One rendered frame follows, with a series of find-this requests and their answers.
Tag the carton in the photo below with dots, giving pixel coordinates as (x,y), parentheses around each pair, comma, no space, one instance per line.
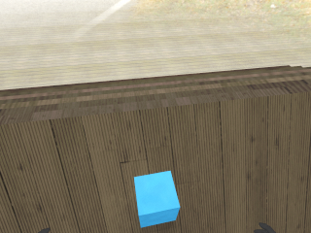
(157,200)

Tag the right robot hand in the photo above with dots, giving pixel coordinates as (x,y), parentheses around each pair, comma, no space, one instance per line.
(265,228)

